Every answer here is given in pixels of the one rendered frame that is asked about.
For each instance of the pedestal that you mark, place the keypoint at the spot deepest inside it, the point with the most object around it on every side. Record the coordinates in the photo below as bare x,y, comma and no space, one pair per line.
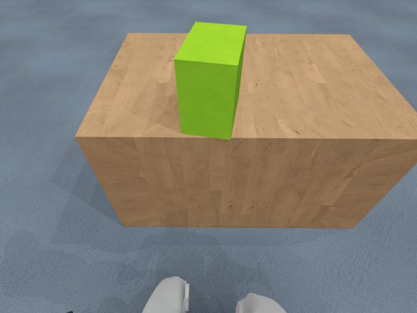
320,136

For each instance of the left robot thigh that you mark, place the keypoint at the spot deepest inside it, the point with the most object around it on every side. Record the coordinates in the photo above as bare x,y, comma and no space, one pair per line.
172,295

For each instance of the carton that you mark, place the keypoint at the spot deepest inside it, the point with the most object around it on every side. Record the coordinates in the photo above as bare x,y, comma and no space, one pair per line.
208,70

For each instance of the right robot thigh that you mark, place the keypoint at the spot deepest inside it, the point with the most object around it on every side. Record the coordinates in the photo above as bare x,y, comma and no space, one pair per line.
258,304

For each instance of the robot thigh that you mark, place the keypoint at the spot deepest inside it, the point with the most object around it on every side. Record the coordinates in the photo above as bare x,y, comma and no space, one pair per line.
258,304
172,295

